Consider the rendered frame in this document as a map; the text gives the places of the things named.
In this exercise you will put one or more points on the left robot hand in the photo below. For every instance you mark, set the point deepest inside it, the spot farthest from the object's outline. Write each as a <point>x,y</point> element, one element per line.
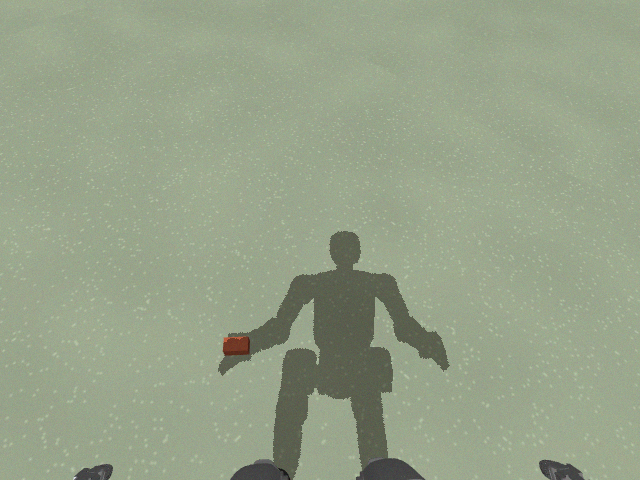
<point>101,472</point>

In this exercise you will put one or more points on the right robot hand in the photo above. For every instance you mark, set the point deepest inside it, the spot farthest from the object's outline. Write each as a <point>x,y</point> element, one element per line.
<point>557,471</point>

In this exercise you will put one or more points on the small box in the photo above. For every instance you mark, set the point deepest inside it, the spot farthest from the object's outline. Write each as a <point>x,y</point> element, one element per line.
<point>236,346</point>

